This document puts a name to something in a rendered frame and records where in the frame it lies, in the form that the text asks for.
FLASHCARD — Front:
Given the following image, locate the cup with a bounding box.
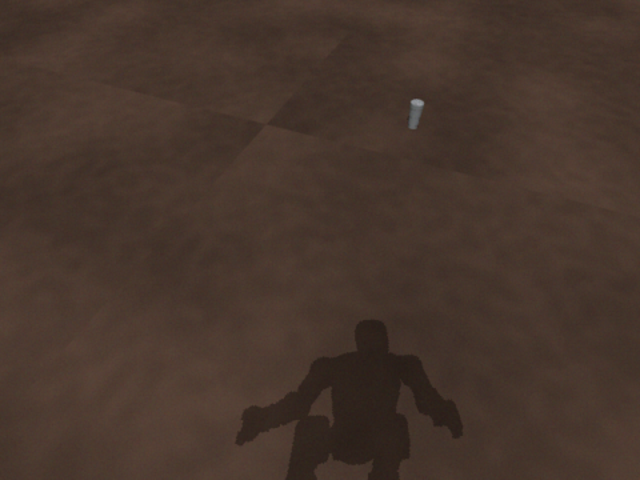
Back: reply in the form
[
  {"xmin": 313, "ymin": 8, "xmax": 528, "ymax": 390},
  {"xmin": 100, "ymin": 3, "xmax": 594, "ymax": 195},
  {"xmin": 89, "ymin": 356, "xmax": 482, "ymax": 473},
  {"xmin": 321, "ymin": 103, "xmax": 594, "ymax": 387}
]
[{"xmin": 408, "ymin": 99, "xmax": 424, "ymax": 129}]

